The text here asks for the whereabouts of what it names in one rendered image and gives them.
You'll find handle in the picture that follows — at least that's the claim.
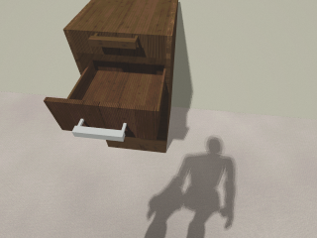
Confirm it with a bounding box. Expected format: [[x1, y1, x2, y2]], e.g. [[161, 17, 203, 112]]
[[88, 36, 138, 50], [72, 118, 127, 142]]

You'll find drawer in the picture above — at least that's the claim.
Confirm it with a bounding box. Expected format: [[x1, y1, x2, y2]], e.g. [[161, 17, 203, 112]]
[[44, 59, 166, 140]]

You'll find cabinet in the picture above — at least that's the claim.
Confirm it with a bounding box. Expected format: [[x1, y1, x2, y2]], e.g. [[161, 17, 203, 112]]
[[63, 0, 178, 153]]

